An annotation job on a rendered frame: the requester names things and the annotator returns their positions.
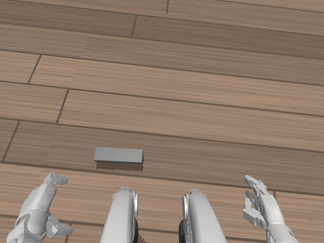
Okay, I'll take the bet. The carton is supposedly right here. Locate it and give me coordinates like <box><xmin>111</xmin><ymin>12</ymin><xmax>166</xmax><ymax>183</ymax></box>
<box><xmin>94</xmin><ymin>147</ymin><xmax>143</xmax><ymax>165</ymax></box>

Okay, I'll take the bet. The left robot arm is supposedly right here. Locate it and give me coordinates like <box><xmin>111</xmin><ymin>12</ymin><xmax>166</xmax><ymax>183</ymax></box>
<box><xmin>7</xmin><ymin>209</ymin><xmax>49</xmax><ymax>243</ymax></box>

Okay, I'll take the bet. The right robot hand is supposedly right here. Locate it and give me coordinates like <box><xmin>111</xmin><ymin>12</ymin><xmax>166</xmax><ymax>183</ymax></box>
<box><xmin>242</xmin><ymin>175</ymin><xmax>285</xmax><ymax>230</ymax></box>

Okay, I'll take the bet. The left robot hand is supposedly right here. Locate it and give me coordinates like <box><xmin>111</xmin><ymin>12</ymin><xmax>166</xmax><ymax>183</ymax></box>
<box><xmin>19</xmin><ymin>171</ymin><xmax>75</xmax><ymax>239</ymax></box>

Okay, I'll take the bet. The right robot arm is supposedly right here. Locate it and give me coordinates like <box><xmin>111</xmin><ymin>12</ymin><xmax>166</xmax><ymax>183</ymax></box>
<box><xmin>266</xmin><ymin>224</ymin><xmax>299</xmax><ymax>243</ymax></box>

